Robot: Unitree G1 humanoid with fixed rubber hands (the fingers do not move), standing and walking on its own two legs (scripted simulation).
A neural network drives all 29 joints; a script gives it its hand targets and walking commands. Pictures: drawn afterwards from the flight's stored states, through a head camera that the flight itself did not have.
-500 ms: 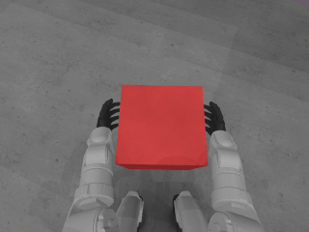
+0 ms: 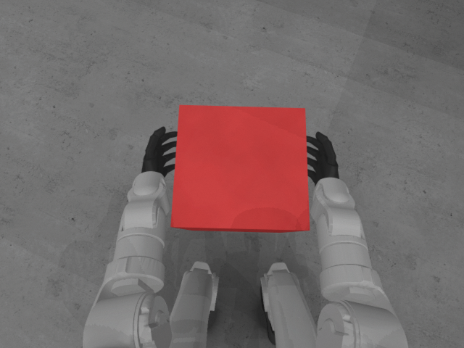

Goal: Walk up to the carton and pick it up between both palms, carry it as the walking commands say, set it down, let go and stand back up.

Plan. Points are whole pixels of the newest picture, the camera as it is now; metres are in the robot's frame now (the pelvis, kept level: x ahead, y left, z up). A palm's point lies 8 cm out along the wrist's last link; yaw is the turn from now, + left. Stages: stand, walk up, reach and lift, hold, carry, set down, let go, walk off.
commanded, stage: set down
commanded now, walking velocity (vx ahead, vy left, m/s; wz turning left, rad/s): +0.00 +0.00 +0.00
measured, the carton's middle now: (238, 180) +0.42 +0.01 -0.14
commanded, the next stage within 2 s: none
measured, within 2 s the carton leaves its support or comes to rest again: neither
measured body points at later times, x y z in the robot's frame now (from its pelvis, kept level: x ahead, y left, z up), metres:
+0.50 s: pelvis -0.02 +0.00 -0.08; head +0.23 +0.01 +0.29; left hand +0.45 +0.16 -0.17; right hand +0.44 -0.14 -0.17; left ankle +0.06 +0.13 -0.58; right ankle +0.07 -0.13 -0.58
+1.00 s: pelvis -0.04 +0.00 -0.14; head +0.26 +0.01 +0.19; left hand +0.47 +0.16 -0.26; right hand +0.46 -0.14 -0.26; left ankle +0.06 +0.13 -0.58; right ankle +0.07 -0.13 -0.58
